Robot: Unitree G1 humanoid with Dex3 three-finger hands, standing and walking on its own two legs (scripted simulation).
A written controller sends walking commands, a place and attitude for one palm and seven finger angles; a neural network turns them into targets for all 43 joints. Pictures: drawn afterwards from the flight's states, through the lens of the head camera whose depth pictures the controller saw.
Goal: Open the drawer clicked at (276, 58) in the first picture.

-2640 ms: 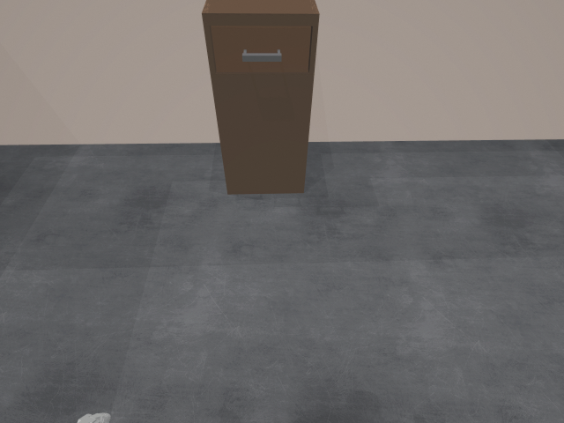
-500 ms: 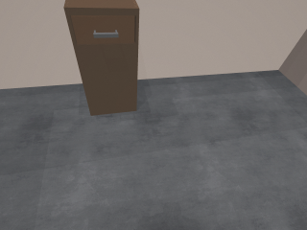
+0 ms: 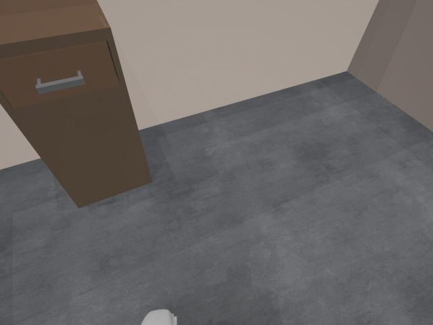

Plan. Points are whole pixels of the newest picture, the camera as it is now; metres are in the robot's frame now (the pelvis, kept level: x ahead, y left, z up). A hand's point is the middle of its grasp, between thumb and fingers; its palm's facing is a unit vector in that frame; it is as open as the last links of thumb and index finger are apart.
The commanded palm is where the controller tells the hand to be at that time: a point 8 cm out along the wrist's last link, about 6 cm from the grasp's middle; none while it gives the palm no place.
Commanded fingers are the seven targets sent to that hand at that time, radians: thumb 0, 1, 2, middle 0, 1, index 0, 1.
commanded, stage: walk to a spot facing it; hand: left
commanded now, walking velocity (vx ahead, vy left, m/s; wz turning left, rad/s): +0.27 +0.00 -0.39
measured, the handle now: (60, 80) +0.81 +0.52 -0.03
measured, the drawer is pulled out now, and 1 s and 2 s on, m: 0.00 0.00 0.00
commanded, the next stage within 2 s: turn to face it in 0.10 s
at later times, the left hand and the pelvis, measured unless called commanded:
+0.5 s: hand (94, 314) +0.17 +0.26 -0.17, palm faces +0.01 -0.98 -0.18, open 7.4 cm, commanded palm none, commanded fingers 0.00 0.90 0.90 -0.20 -0.30 -0.20 -0.30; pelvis +0.15 +0.08 +0.01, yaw -4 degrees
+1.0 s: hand (106, 285) +0.22 +0.24 -0.12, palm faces +0.24 -0.93 -0.29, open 7.4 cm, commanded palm none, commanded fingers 0.00 0.90 0.90 -0.20 -0.30 -0.20 -0.30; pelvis +0.16 +0.03 +0.02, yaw +14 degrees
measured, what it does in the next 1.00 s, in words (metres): walks ahead: left foot, then right foot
